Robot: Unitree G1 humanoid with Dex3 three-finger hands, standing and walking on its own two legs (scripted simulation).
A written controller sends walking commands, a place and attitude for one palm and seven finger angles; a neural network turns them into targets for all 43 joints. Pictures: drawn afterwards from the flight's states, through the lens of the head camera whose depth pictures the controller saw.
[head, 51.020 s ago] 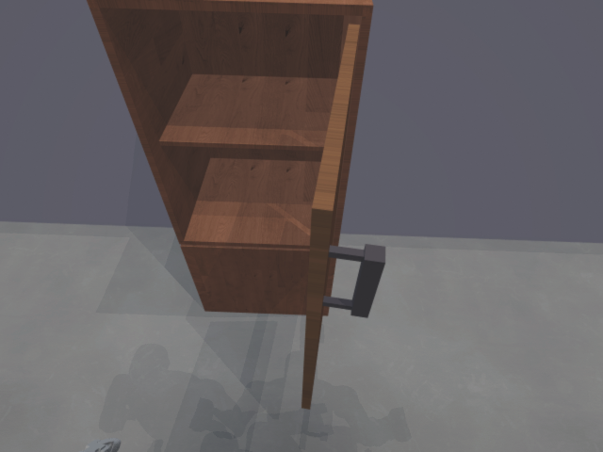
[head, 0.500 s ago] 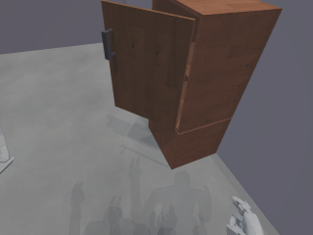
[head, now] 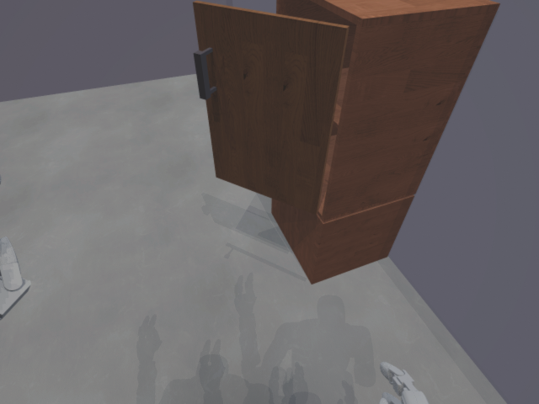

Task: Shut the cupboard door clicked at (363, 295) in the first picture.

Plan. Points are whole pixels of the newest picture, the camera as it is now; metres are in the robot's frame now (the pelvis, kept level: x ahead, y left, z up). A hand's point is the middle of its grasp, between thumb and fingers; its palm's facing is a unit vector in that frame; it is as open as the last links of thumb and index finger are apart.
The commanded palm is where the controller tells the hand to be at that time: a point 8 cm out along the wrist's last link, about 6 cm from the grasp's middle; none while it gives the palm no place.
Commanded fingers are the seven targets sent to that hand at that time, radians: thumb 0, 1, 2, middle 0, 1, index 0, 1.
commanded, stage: stop stepping back and stand still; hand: left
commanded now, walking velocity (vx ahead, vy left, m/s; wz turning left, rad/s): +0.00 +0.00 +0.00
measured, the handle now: (207, 73) +0.94 +0.21 +0.09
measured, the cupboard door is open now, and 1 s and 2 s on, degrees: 40 40 40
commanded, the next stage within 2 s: let the arm hang, fingers relaxed in 0.54 s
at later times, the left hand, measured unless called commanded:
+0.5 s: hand (19, 264) +0.23 +0.29 +0.17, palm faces +0.40 -0.79 -0.46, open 7.4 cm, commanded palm +0.17 +0.33 +0.18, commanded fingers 0.00 0.90 0.90 -0.20 -0.30 -0.20 -0.30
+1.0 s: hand out of the picture +0.03 +0.21 -0.17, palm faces +0.02 -0.99 -0.16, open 7.0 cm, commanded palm none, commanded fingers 0.00 0.90 0.90 -0.20 -0.30 -0.20 -0.30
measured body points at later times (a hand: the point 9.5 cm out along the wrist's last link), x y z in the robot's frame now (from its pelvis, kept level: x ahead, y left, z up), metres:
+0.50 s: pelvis +0.03 +0.03 +0.01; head +0.03 +0.05 +0.46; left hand +0.20 +0.33 +0.19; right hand +0.20 -0.19 -0.06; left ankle +0.05 +0.13 -0.73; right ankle +0.00 -0.09 -0.73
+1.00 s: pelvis -0.01 +0.03 +0.00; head +0.01 +0.06 +0.45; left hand +0.03 +0.26 -0.16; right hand +0.04 -0.23 -0.13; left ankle +0.05 +0.13 -0.73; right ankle +0.00 -0.09 -0.73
